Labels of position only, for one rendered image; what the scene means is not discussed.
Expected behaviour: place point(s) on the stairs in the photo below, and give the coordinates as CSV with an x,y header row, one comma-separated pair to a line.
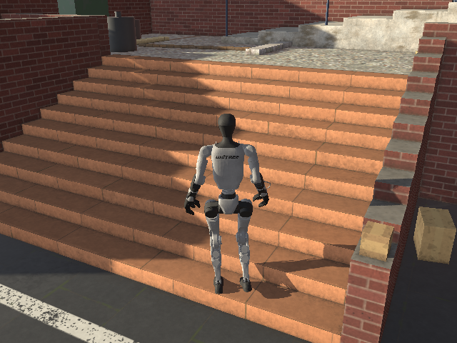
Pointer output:
x,y
400,32
102,178

